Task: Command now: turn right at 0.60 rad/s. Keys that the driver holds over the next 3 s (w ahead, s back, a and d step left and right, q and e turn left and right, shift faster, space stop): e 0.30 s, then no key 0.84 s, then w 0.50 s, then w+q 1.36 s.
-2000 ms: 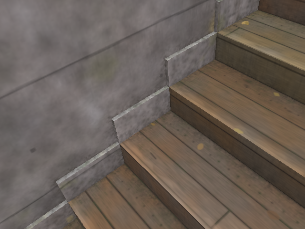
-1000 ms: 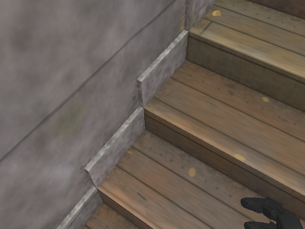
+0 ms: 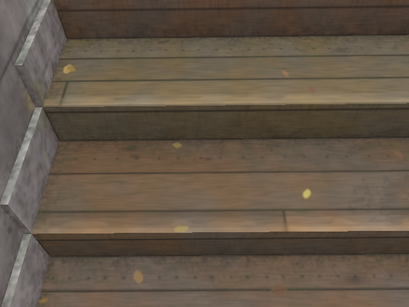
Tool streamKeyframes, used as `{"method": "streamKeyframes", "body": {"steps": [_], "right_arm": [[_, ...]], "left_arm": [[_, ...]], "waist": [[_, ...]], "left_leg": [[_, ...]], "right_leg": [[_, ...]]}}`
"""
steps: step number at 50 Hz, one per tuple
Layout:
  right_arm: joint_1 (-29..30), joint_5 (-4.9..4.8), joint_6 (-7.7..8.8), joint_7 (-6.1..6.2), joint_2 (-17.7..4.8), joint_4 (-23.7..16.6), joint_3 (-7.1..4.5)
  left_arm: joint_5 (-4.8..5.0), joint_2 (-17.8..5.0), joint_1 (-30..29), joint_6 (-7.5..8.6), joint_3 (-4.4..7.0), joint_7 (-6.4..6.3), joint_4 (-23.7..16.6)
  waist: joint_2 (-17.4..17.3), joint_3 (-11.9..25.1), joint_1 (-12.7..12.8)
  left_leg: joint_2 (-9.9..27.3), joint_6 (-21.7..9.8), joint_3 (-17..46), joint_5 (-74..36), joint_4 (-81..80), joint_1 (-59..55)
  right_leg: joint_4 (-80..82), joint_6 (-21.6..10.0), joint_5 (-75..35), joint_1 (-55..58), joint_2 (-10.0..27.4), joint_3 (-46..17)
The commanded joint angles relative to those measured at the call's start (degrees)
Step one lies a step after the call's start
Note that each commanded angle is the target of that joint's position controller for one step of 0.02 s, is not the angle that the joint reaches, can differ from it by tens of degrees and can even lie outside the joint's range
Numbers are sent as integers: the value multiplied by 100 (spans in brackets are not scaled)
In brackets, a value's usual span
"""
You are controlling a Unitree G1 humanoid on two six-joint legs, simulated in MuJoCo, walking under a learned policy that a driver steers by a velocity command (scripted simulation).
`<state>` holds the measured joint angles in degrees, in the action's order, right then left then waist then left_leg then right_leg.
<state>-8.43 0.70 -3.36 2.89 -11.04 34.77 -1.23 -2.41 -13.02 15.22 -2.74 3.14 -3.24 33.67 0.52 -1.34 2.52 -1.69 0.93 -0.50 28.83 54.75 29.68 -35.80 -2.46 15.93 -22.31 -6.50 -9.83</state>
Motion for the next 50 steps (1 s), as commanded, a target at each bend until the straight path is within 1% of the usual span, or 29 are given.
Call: {"method": "streamKeyframes", "body": {"steps": [1, 2, 3, 4, 5, 6, 7, 8, 9, 10, 14, 17, 21, 22, 23, 24, 25, 27, 28, 30, 34, 38, 39, 41, 42, 43, 44, 46, 50], "right_arm": [[-331, -187, 150, 32, -445, -285, -153], [-601, -199, 172, 89, -387, -205, -137], [-833, -127, 260, 132, -607, -49, -200], [-743, 38, 320, 198, -1123, -129, -302], [-228, 72, 270, 193, -1322, -294, -357], [-203, 7, 326, 161, -825, -474, -282], [-39, 29, 373, 178, -548, -514, -182], [61, 85, 416, 173, -477, -497, -180], [151, 62, 477, 218, -468, -463, -186], [-108, 37, 481, 233, -428, -333, -144], [-441, 19, 464, 243, -581, -150, -192], [-136, 123, 542, 114, -820, -174, -268], [-127, -37, 546, 28, -857, 65, -306], [-360, -59, 463, -15, -804, 181, -312], [-268, -105, 410, -94, -428, 33, -200], [-539, -167, 274, 52, -386, 19, -168], [-571, -167, 187, 80, -565, 141, -241], [-456, -83, 132, 63, -469, 282, -228], [-525, 22, 75, 41, -490, 330, -241], [-748, -12, 39, -55, -491, 417, -237], [-664, -83, -13, -109, -392, 428, -163], [-850, -117, -38, 118, -244, 644, -87], [-1059, -121, 5, 151, -150, 756, -53], [-1480, -18, 116, 164, -145, 1055, 5], [-1467, 33, 255, 160, -292, 1015, 32], [-930, -34, 343, 160, -262, 910, 72], [-602, -45, 416, 120, -108, 838, 132], [-813, -60, 500, 105, -210, 939, 125], [-1283, -101, 545, 123, -131, 1225, 172]], "left_arm": [[16, -761, -59, 9, 270, 19, -286], [113, -725, -219, 10, 271, 64, -230], [257, -589, -290, 55, 243, 156, -245], [347, -133, -10, 98, 164, 213, -197], [275, -476, -37, 85, 272, 206, -281], [44, -957, -105, 93, 415, 182, -191], [46, -911, -215, 62, 432, 249, -88], [67, -747, -182, 12, 400, 256, -2], [36, -692, -223, -48, 390, 286, 2], [49, -580, -423, -71, 288, 360, -83], [173, -418, -793, -185, 212, 463, -210], [268, -236, -830, -200, 121, 537, -314], [161, -146, -45, -79, 60, 422, -63], [94, -263, 59, 2, 76, 371, -39], [-29, -625, 216, 120, 112, 322, -165], [-78, -923, 414, 161, 170, 185, -281], [-111, -571, 162, 165, 71, 132, -284], [-107, -46, -625, 190, -173, 139, -381], [-105, -94, -680, 224, -173, 108, -359], [-113, -162, -409, 308, -170, 102, -133], [-38, -117, -4, 421, -210, 7, 296], [-114, -150, 106, 350, -166, -11, 526], [-60, -141, 110, 307, -152, -6, 588], [107, -4, 172, 262, -133, 59, 690], [164, 279, 284, 303, -192, 148, 657], [224, 399, 105, 292, -210, 182, 627], [147, 208, 86, 284, -198, 169, 809], [104, -17, 89, 301, -143, 191, 986], [116, 13, 283, 321, -149, 208, 1295]], "waist": [[1106, 719, -181], [909, 665, -454], [631, 773, -482], [-813, 837, -316], [-1872, 750, -283], [-1441, 775, -309], [-910, 517, -222], [-635, 484, -153], [-707, 453, -124], [-374, 374, -208], [-1077, 298, -488], [-1463, 180, -370], [-891, 472, 35], [-459, 548, 45], [922, 740, 127], [2065, 1322, 273], [1248, 1087, 95], [568, 531, -290], [574, 387, -353], [236, 434, -367], [636, 209, -252], [876, 222, -149], [808, 205, -240], [326, 160, -309], [-462, 417, -158], [-1312, 72, 42], [-1005, 55, 53], [-497, 141, -103], [-309, 176, -182]], "left_leg": [[-163, -36, 73, -69, -1674, -765], [-197, -7, 31, -809, -2758, -1267], [127, -55, 285, -1532, -3392, -2155], [1502, -350, 1488, -1771, -3884, -2970], [2567, -1088, 2379, -2711, -3802, -2362], [2516, -1486, 2255, -2813, -3572, -1848], [2140, -1495, 1808, -2525, -3438, -1589], [1903, -1458, 1417, -2443, -3366, -1573], [1718, -1406, 1208, -2429, -3253, -1750], [1548, -1279, 1052, -1947, -3318, -2251], [1652, -1306, 723, -2260, -3254, -2767], [1610, -1304, 363, -2215, -3314, -1976], [1481, -1040, -42, -3342, -2588, -1298], [1294, -771, -291, -2720, -2080, -862], [771, -403, -733, -1066, -589, 140], [353, -213, -215, 653, 338, -197], [459, -85, 155, 311, 1241, -412], [554, 34, 321, -321, 1814, -379], [507, 44, 301, -568, 2018, -339], [387, 63, 339, -788, 2045, -261], [337, 114, 282, -542, 218, -325], [62, -29, -34, 190, -1583, -1491], [31, -110, -109, -357, -2337, -1793], [200, -303, 188, -1855, -3482, -2583], [966, -355, 1137, -2738, -3684, -2984], [1219, -673, 1129, -2660, -3579, -1774], [1076, -685, 1068, -2117, -3673, -1457], [764, -605, 755, -2353, -3634, -1786], [732, -609, 627, -2936, -3492, -2297]], "right_leg": [[798, -915, -3427, 867, 1196, -1661], [632, -732, -3203, 722, 991, -1635], [297, -418, -2194, 179, 751, -1390], [-983, -24, 170, -854, 144, -577], [-2128, 254, 1893, -1431, -404, 564], [-3136, 366, 1943, -1159, -12, 511], [-3751, 403, 1525, -1236, 82, 494], [-4251, 442, 1195, -1316, 110, 459], [-4517, 443, 874, -1547, 130, 410], [-3736, 463, 753, -1939, 131, 370], [-2350, 643, 901, -1829, 127, 974], [-1238, 370, 910, -742, 299, 1249], [641, 6, -139, 1033, 218, 1560], [1073, 44, -385, 1643, 362, 1180], [1599, -134, -1528, 2425, 1604, -518], [1995, -988, -1882, 1622, 2722, -1729], [2025, -1281, -1554, 1261, 2634, -1760], [1941, -1075, -1293, 671, 2068, -900], [1784, -974, -1811, 623, 1822, -545], [1619, -912, -2510, 909, 1701, -292], [1754, -715, -1889, 1463, 1499, -233], [1638, -912, -1754, 974, 1467, -3], [1574, -868, -1488, 858, 1397, -19], [1321, -500, -1036, 414, 1202, -5], [758, -230, -481, 58, 920, 221], [1104, -100, -352, 563, 729, 626], [1194, -44, -628, 1022, 791, 573], [1302, -72, -1006, 1185, 843, 515], [1435, -88, -1227, 1041, 910, 503]]}}
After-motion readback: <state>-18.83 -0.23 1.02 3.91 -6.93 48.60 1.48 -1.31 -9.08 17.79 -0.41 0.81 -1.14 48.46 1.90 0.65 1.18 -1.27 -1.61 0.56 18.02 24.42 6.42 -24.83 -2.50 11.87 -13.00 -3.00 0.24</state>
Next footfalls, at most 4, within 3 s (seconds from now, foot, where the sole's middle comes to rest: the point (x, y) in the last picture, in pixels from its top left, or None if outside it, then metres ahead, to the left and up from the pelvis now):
0.06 left None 0.06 0.09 -0.76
0.44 right None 0.06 -0.12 -0.76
0.82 left None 0.05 0.09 -0.76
1.64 right None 0.35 -0.39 -0.61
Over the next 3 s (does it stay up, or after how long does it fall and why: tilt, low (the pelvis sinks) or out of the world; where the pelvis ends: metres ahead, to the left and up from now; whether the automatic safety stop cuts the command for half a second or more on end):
stays up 1.01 -0.38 0.44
